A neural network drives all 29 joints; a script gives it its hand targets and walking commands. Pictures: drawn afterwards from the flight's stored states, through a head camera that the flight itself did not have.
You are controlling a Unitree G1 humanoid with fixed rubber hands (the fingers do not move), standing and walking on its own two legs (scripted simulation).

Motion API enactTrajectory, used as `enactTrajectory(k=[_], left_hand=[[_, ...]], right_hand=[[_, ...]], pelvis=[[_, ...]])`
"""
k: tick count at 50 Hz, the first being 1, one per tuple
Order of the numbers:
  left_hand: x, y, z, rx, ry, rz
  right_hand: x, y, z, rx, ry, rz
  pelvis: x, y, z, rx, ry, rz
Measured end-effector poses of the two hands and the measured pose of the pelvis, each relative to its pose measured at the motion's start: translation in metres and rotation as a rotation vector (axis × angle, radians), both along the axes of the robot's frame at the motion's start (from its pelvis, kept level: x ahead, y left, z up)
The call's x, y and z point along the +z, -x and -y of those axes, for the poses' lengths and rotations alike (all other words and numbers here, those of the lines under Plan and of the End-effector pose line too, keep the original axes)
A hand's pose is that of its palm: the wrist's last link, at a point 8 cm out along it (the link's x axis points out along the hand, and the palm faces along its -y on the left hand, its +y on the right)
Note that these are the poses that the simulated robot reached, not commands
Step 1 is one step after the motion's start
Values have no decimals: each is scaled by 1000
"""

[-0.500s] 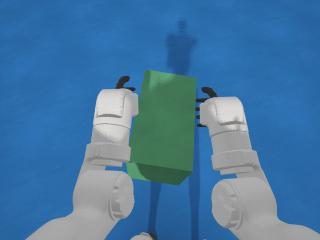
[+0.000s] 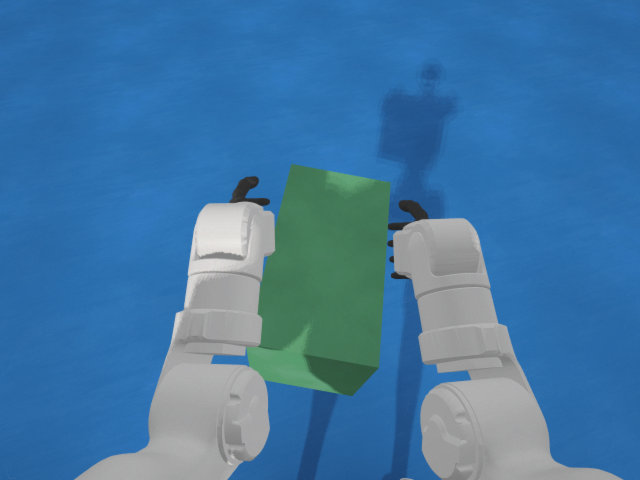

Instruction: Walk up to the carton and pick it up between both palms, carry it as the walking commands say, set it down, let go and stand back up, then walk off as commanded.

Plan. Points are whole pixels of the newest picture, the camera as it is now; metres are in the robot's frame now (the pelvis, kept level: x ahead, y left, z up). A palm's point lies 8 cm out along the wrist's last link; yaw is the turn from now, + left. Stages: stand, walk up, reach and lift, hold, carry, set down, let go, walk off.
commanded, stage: carry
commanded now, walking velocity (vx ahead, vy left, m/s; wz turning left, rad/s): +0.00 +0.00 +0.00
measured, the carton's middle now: (321, 279) +0.38 +0.04 +0.01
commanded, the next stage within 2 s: none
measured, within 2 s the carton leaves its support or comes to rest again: neither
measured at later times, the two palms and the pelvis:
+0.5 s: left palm (255, 264) +0.30 +0.10 +0.16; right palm (475, 289) +0.29 -0.12 +0.14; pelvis -0.06 -0.01 +0.01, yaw +1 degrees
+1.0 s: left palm (251, 250) +0.32 +0.10 +0.16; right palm (459, 279) +0.31 -0.11 +0.13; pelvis -0.06 -0.02 +0.00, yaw +0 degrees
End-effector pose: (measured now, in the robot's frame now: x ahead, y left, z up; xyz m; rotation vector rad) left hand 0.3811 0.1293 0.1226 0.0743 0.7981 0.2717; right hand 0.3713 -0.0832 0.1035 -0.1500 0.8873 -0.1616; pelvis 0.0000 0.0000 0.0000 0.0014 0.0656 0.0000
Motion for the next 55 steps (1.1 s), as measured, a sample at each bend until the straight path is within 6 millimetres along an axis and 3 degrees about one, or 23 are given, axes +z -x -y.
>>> enactTrajectory(k=[5,14,19,25,34,41,48,55], left_hand=[[14,28,-9,54,-24,40],[40,55,25,-35,-57,76],[42,67,34,-84,-42,65],[39,80,33,-64,-35,71],[24,82,25,-95,-11,57],[19,88,12,-17,-13,66],[36,66,21,-30,-43,102],[31,50,34,-71,-29,90]], right_hand=[[5,16,-9,50,-46,37],[29,55,24,-5,-43,69],[38,70,36,-13,-28,61],[39,79,35,6,-14,64],[25,88,28,-15,-14,48],[14,82,15,33,-45,52],[25,63,22,25,-42,84],[25,51,37,-11,-52,72]], pelvis=[[-1,26,9,14,16,14],[3,49,8,22,11,34],[7,56,10,16,9,33],[6,64,15,11,6,44],[-3,70,4,2,17,53],[1,71,14,7,12,35],[-1,68,19,5,15,29],[1,49,22,-3,9,15]])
